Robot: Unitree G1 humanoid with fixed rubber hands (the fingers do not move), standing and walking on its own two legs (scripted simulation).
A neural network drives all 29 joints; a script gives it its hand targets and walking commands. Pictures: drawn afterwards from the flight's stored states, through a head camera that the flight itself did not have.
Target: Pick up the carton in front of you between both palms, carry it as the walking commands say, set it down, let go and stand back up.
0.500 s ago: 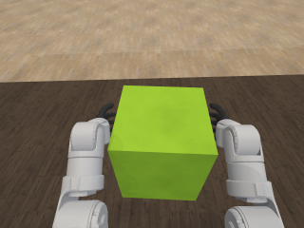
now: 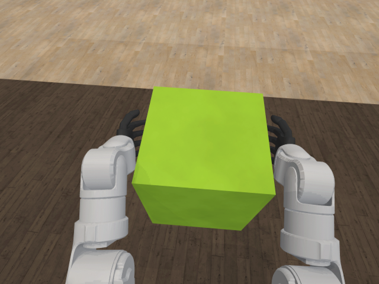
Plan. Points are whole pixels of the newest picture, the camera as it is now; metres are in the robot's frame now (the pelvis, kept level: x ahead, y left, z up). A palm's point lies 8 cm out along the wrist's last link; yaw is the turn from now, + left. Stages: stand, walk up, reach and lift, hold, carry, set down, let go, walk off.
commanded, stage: carry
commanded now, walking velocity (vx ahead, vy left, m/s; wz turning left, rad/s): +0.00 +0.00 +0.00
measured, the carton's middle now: (201, 165) +0.36 +0.02 +0.05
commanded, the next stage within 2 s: none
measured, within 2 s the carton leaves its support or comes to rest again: neither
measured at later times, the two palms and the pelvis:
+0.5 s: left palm (164, 102) +0.52 +0.12 +0.08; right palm (285, 95) +0.54 -0.18 +0.10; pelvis +0.18 -0.05 +0.00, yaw +0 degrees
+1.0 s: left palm (165, 83) +0.58 +0.12 +0.09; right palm (283, 81) +0.58 -0.18 +0.11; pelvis +0.24 -0.03 -0.02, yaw -1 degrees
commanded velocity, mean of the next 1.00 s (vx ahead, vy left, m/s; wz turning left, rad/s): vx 0.13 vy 0.00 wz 0.00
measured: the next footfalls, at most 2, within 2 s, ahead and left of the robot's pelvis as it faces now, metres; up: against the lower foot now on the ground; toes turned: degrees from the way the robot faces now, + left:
right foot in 0.28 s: +0.21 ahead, -0.11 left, -0.01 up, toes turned -3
left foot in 0.56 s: +0.20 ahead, +0.07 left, -0.01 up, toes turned +2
